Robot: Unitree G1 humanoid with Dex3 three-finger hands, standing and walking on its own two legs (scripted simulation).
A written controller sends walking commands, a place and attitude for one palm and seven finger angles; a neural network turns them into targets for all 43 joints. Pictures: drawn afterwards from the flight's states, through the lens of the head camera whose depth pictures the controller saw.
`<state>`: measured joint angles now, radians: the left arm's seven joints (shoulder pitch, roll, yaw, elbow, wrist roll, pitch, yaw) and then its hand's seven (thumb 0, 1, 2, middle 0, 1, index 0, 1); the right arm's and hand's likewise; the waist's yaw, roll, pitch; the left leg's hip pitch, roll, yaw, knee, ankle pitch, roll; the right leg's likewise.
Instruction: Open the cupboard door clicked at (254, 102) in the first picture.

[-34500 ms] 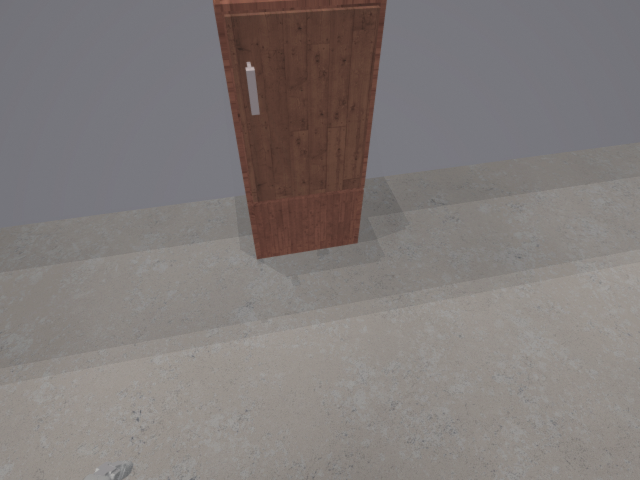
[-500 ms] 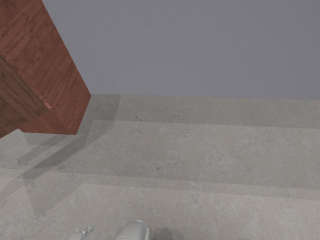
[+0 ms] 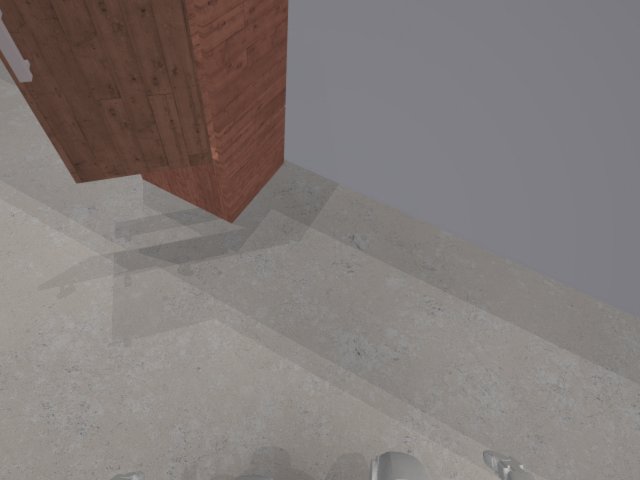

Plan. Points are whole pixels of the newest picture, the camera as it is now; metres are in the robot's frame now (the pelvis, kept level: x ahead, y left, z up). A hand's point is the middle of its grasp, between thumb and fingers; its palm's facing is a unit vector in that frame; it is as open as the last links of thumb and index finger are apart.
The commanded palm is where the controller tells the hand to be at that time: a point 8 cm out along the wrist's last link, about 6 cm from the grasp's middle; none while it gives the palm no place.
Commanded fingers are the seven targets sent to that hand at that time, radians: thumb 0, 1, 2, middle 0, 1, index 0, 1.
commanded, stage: turn to face it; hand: left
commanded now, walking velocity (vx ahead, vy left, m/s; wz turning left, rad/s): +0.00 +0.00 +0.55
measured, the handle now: (11, 45) +0.82 +0.70 -0.01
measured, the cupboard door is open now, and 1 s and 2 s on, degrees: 46 46 46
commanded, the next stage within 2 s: take the last steps up to it in 0.56 s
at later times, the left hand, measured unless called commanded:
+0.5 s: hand (204, 477) +0.13 +0.16 -0.15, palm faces +0.17 -0.95 -0.26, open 7.3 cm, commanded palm none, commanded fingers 0.00 0.90 0.90 -0.20 -0.30 -0.20 -0.30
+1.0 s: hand out of the picture -0.13 +0.09 -0.16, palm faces +0.51 -0.83 -0.22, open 7.3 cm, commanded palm none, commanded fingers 0.00 0.90 0.90 -0.20 -0.30 -0.20 -0.30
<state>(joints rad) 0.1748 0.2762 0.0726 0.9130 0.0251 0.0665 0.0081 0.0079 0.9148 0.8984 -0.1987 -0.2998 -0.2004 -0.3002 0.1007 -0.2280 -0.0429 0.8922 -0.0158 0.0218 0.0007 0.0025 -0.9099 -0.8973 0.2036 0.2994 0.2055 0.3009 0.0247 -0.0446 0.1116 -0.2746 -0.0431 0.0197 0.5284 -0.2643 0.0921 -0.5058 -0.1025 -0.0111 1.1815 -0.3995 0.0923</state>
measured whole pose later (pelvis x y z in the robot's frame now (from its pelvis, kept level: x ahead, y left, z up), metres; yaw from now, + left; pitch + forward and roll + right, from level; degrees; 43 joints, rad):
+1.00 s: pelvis +0.03 -0.03 +0.01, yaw +24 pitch +0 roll +1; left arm 0.45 0.18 0.05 1.09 0.04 -0.03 0.01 0.00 0.92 0.90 -0.20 -0.30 -0.20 -0.30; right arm 0.07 -0.23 -0.06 0.99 -0.02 0.05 0.04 0.01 -0.91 -0.90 0.20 0.30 0.20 0.30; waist 0.09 -0.03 0.06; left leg -0.40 0.03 0.05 0.80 -0.37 -0.04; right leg -0.08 -0.11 -0.19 0.39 -0.30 0.02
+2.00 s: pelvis +0.28 +0.20 +0.00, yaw +23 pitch +0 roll -1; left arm 0.33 0.18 0.06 1.10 0.02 -0.06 0.01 -0.01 0.95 0.90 -0.20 -0.30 -0.20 -0.30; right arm 0.23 -0.18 -0.07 1.06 -0.03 -0.02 0.00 0.03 -0.96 -0.90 0.20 0.30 0.20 0.30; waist 0.01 0.00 0.06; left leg -0.49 0.11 0.04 0.73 -0.25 -0.03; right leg -0.09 0.01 -0.11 0.39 -0.30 -0.03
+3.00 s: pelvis +0.35 +0.23 +0.00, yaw +20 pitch +0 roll +1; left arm 0.23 0.19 0.05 1.03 0.03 0.02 0.03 0.00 0.91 0.90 -0.20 -0.30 -0.21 -0.30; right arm 0.13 -0.20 -0.05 1.02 -0.01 0.04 0.00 0.00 -0.91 -0.90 0.20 0.30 0.20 0.30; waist 0.04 -0.02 0.08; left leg -0.21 0.01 0.03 0.55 -0.32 -0.05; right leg -0.27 -0.05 -0.09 0.50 -0.22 -0.02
